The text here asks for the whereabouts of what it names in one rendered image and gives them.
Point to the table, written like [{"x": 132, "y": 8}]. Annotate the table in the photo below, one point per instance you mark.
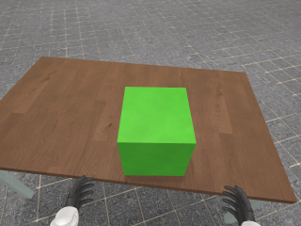
[{"x": 62, "y": 119}]

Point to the left robot hand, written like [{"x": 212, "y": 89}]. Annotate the left robot hand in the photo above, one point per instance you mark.
[{"x": 75, "y": 196}]

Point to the right robot hand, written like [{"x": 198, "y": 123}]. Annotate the right robot hand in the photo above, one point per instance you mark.
[{"x": 243, "y": 211}]

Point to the carton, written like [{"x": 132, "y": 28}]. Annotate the carton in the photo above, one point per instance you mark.
[{"x": 156, "y": 133}]

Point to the left robot forearm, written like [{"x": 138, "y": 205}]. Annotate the left robot forearm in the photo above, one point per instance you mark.
[{"x": 67, "y": 216}]

